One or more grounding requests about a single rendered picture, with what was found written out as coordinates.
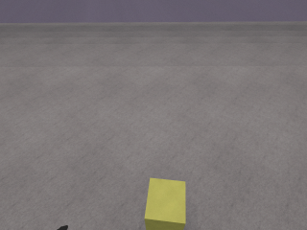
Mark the carton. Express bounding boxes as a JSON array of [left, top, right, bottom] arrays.
[[144, 178, 186, 230]]

